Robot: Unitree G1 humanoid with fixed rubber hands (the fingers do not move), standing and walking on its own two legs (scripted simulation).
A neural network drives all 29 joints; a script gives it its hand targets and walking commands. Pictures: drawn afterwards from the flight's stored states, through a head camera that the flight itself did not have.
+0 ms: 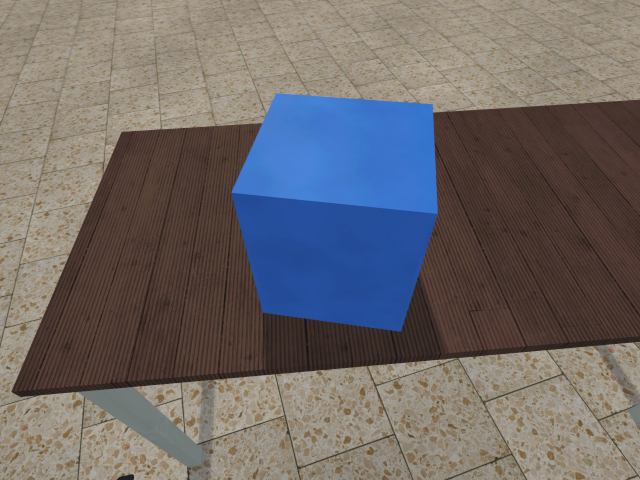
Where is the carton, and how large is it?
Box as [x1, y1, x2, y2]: [231, 93, 437, 331]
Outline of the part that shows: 276,93 231,192 262,311 400,331 437,214 432,104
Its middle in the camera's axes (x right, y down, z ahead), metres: +0.03 -0.03 +0.55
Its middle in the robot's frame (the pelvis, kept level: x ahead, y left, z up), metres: +0.44 +0.00 +0.07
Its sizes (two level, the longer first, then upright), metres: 0.210 0.200 0.250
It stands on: a table, 0.73 m high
